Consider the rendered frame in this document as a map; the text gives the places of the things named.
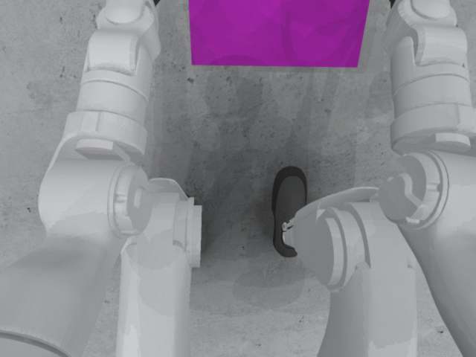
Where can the left robot forearm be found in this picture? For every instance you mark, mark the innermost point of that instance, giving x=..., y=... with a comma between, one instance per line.
x=108, y=123

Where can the robot left upper arm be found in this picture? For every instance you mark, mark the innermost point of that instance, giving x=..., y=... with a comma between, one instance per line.
x=51, y=298

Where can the right robot forearm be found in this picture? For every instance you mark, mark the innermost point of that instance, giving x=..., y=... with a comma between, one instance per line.
x=430, y=79

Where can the carton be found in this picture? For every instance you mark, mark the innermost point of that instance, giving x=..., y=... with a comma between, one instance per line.
x=305, y=33

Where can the robot right upper arm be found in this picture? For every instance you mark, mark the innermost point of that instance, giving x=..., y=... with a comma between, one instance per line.
x=431, y=196

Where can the left robot shin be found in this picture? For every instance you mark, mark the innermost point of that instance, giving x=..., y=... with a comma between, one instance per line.
x=163, y=185

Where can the right robot thigh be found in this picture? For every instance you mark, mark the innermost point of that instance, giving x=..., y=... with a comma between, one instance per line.
x=355, y=248

